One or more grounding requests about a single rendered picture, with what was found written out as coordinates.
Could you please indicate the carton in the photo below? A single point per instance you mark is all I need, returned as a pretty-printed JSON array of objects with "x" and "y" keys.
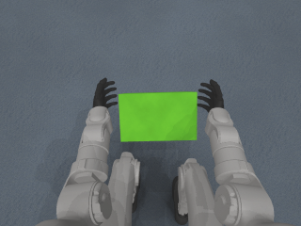
[{"x": 158, "y": 116}]

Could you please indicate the right robot shin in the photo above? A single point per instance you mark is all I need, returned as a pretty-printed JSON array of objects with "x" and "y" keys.
[{"x": 182, "y": 204}]

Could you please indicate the right robot hand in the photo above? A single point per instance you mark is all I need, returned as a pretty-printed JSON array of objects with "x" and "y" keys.
[{"x": 215, "y": 94}]

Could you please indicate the robot right forearm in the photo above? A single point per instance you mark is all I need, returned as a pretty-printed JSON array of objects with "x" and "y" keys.
[{"x": 229, "y": 156}]

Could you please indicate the robot left foot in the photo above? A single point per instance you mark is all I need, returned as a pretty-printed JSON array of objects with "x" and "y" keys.
[{"x": 134, "y": 204}]

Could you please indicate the robot right upper arm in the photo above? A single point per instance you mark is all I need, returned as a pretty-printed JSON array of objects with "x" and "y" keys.
[{"x": 244, "y": 205}]

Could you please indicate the robot left forearm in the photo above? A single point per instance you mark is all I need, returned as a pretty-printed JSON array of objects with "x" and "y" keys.
[{"x": 91, "y": 161}]

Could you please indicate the robot left upper arm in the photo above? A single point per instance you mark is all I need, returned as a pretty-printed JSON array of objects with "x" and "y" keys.
[{"x": 82, "y": 204}]

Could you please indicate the left robot hand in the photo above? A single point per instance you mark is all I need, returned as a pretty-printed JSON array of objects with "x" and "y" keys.
[{"x": 99, "y": 98}]

